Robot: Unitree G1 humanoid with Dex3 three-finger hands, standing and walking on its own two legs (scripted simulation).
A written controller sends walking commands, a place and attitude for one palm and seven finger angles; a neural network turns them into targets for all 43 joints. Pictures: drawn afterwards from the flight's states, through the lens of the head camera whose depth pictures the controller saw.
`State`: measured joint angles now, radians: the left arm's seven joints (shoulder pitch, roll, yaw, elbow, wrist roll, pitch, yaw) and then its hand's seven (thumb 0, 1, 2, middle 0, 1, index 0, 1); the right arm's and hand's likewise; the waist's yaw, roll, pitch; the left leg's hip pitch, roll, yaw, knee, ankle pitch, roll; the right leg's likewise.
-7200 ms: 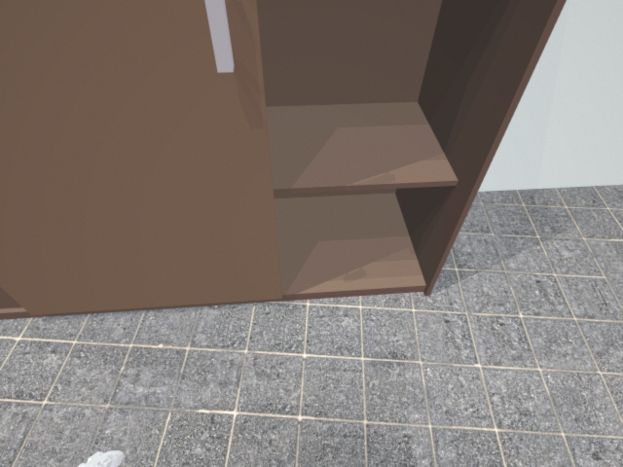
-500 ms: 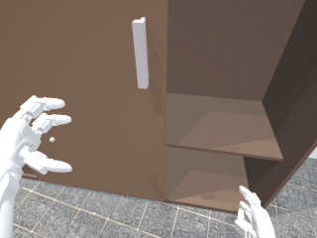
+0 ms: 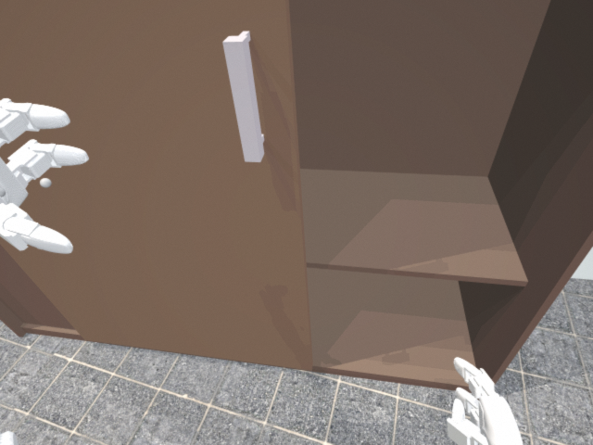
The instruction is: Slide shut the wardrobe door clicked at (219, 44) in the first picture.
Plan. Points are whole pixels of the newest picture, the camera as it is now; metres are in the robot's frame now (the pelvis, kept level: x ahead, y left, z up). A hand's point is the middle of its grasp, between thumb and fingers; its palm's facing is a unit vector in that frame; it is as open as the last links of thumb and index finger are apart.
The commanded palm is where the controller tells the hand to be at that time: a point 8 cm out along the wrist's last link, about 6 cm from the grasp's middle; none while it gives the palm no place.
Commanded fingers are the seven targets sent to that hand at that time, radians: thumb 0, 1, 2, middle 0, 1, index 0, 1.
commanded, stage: raise the hand with hooked fingers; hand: left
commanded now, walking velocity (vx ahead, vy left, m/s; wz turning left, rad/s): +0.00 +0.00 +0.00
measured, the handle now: (249, 99) +0.54 +0.13 +0.25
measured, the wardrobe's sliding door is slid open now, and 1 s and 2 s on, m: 0.54 0.54 0.54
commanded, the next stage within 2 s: move the hooked fingers beside the handle in 0.36 s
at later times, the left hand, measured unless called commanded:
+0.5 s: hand (55, 186) +0.28 +0.28 +0.27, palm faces +0.09 -0.98 -0.18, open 14.0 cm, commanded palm +0.25 +0.32 +0.27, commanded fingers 0.00 -0.50 0.30 -0.30 -1.20 -0.30 -1.20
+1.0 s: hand (119, 155) +0.36 +0.26 +0.26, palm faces +0.03 -0.99 -0.10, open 14.0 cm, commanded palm +0.33 +0.30 +0.26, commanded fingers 0.00 -0.50 0.30 -0.30 -1.20 -0.30 -1.20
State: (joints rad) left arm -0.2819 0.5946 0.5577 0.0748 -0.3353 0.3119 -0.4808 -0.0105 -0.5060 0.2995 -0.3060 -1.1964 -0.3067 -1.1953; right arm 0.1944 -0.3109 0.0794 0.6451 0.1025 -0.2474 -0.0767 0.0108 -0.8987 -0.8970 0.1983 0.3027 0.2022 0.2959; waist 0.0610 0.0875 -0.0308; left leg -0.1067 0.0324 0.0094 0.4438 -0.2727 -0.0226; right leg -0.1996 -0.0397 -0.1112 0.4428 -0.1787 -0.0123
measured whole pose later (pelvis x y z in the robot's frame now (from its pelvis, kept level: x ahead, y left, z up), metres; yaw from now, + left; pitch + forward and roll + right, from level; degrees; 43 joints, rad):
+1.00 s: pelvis +0.02 +0.01 +0.00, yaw +0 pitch -1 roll +0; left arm -0.46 0.50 0.44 0.20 -0.27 0.36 -0.40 -0.01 -0.51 0.30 -0.31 -1.20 -0.31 -1.20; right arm 0.19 -0.29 0.08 0.64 0.09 -0.20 -0.07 0.01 -0.90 -0.90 0.20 0.30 0.20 0.30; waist 0.04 0.08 -0.03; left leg -0.11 0.02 0.02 0.41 -0.28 -0.01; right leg -0.21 -0.05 -0.10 0.43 -0.19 0.00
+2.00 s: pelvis +0.03 +0.02 +0.00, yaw -2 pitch +3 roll +0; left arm -0.90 0.46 0.31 0.76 -0.15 0.19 -0.24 -0.01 -0.50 0.30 -0.30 -1.20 -0.30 -1.20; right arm 0.28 -0.28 0.04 0.69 0.06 -0.17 -0.08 0.01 -0.90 -0.90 0.20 0.30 0.20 0.30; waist -0.04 0.05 -0.03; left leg -0.16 0.01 0.04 0.40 -0.28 0.01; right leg -0.26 -0.05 -0.08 0.39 -0.17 0.02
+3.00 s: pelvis +0.03 +0.02 +0.00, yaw -2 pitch +3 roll -1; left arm -0.92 0.45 0.32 0.81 -0.15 0.12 -0.24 -0.01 -0.51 0.30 -0.30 -1.20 -0.30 -1.20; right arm 0.31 -0.29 0.03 0.71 0.06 -0.17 -0.08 0.01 -0.90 -0.90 0.20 0.30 0.20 0.30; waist -0.04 0.05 -0.04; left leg -0.17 0.02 0.04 0.40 -0.28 0.01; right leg -0.27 -0.04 -0.07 0.38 -0.16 0.02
